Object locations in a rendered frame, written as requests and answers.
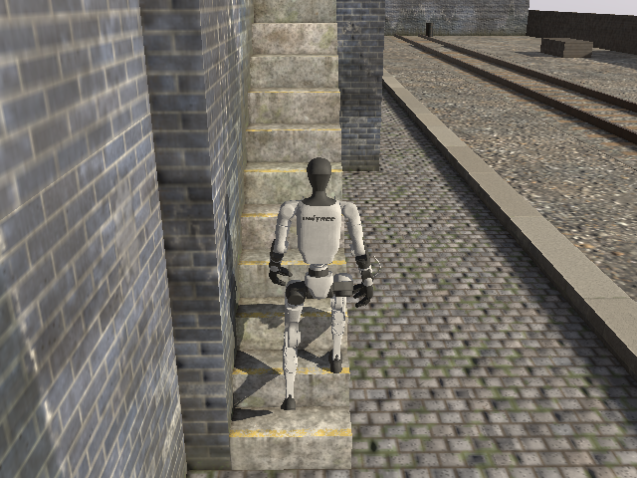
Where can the right robot foot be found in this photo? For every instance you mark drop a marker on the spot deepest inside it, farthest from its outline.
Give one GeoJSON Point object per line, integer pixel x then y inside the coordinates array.
{"type": "Point", "coordinates": [335, 365]}

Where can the right robot upper arm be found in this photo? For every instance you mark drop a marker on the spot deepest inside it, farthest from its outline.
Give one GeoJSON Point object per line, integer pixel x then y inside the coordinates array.
{"type": "Point", "coordinates": [349, 210]}

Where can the right robot shin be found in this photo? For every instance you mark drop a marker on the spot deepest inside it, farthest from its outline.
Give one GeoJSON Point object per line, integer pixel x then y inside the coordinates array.
{"type": "Point", "coordinates": [337, 328]}

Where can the robot right hand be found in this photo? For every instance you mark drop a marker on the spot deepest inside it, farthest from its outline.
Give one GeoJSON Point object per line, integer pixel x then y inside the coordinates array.
{"type": "Point", "coordinates": [363, 291]}

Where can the robot left hand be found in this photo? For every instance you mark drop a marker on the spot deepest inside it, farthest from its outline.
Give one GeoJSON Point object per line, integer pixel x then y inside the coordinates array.
{"type": "Point", "coordinates": [282, 271]}

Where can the left robot forearm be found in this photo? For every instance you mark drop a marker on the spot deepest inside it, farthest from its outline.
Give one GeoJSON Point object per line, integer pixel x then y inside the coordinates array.
{"type": "Point", "coordinates": [275, 259]}

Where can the right robot forearm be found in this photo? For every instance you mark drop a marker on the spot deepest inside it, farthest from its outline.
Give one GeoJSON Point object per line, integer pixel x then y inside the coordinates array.
{"type": "Point", "coordinates": [364, 267]}

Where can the left robot upper arm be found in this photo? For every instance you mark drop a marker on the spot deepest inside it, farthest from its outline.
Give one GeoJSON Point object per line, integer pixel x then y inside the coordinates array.
{"type": "Point", "coordinates": [287, 211]}

